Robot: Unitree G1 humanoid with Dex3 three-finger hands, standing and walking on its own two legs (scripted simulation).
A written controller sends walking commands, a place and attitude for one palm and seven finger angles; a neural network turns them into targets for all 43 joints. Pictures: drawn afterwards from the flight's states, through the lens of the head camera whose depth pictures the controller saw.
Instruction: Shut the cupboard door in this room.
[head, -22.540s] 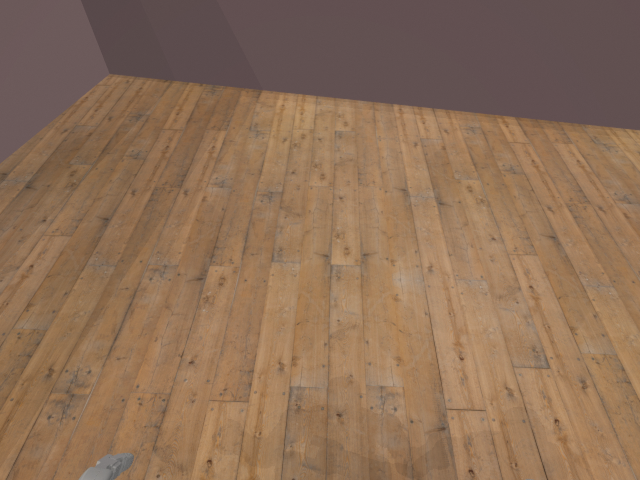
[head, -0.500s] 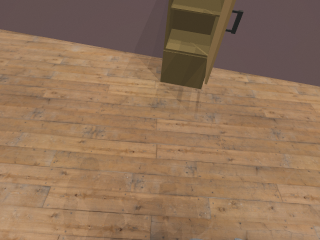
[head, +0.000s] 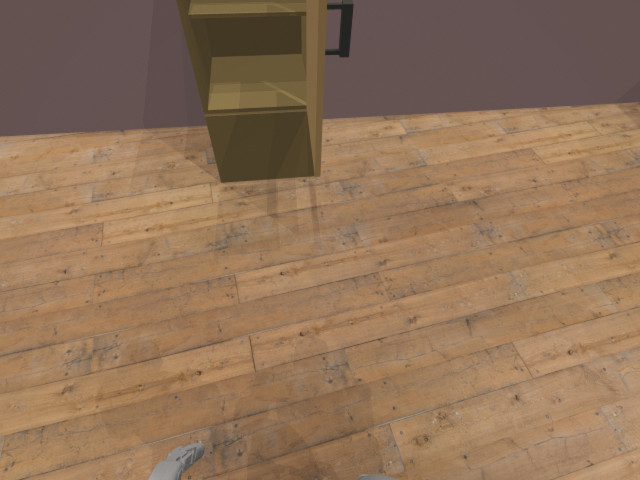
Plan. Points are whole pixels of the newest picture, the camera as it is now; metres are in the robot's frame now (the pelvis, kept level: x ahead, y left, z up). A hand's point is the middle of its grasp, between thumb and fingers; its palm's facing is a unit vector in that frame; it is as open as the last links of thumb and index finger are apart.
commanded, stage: turn or walk to find it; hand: left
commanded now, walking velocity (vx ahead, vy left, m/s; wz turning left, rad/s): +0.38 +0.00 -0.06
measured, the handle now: (336, 30) +1.03 -0.04 +0.05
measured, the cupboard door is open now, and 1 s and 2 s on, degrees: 88 88 88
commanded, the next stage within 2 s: stand and wait in 0.32 s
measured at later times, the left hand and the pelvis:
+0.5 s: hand (157, 473) +0.16 +0.23 -0.18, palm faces +0.04 -0.99 -0.14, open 7.3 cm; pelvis +0.22 +0.07 +0.00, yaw -3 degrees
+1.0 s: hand (184, 354) +0.32 +0.22 -0.15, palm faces -0.03 -0.97 -0.24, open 7.2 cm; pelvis +0.29 +0.04 +0.02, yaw -2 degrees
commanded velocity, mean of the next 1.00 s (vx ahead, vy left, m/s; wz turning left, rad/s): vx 0.11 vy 0.00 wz -0.01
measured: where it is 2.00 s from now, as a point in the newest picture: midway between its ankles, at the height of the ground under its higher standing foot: (299, 438)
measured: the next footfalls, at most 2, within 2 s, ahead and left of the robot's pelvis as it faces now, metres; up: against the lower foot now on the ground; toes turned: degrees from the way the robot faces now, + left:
left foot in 0.42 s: +0.34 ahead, +0.16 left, +0.00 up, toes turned +8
right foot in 0.84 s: +0.34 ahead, -0.07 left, +0.00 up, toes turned -8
